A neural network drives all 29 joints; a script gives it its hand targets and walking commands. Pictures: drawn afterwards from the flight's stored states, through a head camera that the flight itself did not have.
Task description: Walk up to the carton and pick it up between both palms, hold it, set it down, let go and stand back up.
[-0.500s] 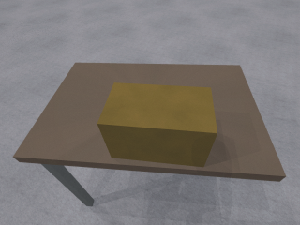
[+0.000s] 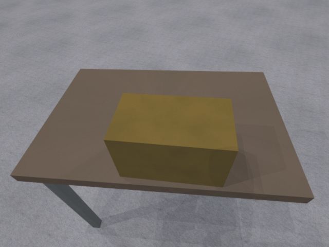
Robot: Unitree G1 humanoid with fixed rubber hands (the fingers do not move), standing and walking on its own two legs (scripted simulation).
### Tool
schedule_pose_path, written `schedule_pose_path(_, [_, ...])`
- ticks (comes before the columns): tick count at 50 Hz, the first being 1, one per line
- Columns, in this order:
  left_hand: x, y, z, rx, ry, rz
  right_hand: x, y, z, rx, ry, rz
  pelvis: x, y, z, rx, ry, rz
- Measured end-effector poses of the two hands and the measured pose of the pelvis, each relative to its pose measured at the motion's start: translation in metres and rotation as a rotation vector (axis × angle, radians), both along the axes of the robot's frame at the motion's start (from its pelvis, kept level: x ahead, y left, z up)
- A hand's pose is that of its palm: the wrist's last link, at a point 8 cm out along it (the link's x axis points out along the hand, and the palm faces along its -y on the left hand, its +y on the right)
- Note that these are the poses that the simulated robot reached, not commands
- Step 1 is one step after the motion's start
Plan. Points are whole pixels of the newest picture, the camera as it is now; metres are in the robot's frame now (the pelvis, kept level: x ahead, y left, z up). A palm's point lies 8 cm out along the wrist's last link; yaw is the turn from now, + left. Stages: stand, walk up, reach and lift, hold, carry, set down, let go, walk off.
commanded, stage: stand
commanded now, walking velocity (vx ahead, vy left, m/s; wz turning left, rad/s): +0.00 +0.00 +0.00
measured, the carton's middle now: (172, 139) +0.39 +0.01 +0.02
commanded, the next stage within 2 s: none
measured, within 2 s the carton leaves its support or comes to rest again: neither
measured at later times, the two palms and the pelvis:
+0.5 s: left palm out of the picture +0.01 +0.22 -0.14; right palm out of the picture -0.01 -0.22 -0.15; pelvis +0.01 +0.00 +0.00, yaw +0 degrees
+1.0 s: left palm out of the picture +0.01 +0.22 -0.14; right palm out of the picture -0.01 -0.22 -0.15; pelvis +0.01 +0.00 +0.00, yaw +0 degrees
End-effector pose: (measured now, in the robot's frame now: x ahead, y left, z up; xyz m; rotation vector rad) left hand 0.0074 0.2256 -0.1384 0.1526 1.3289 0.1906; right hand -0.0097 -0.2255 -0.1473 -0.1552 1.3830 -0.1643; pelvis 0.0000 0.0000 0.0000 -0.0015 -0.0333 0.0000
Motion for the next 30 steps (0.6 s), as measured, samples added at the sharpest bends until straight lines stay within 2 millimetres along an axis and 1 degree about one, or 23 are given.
schedule_pose_path(30, [0.0025, -0.0031, -0.0022, -0.009, 0.024, 0.0, 0.0029, 0.0048, -0.0002, 0.003, 0.021, -0.01, 0.0073, 0.0009, 0.0007, -0.002, 0.0, -0.004])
